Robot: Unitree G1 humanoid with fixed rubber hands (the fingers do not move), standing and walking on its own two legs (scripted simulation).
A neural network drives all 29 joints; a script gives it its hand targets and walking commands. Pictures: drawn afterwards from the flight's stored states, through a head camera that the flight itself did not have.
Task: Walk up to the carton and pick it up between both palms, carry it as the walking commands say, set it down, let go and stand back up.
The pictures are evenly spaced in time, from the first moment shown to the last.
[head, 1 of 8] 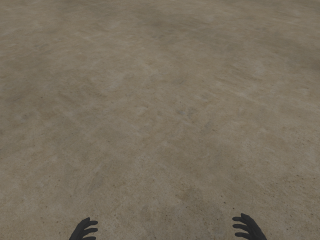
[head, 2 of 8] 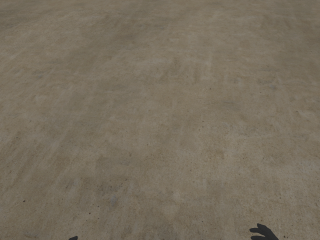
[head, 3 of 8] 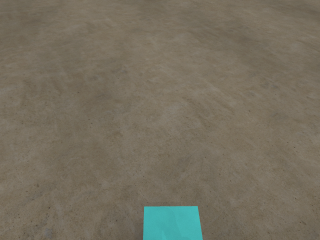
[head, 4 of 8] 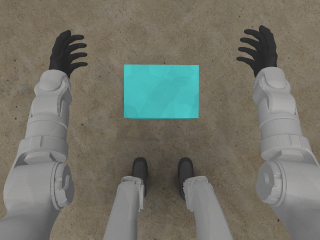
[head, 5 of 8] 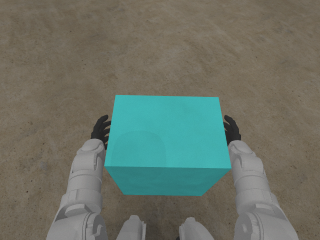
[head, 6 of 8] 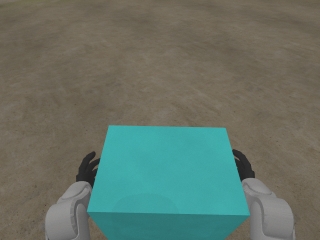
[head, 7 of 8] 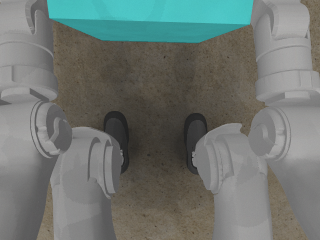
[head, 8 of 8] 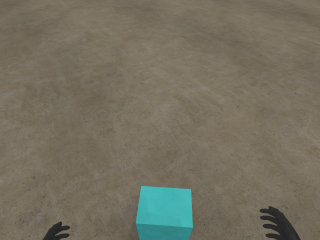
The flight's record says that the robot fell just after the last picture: no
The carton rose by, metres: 0.67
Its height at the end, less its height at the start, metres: +0.00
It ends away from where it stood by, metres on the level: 0.06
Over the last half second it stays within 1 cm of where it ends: yes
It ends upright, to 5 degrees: yes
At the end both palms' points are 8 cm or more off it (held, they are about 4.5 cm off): yes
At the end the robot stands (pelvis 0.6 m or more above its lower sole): yes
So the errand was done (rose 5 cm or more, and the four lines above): yes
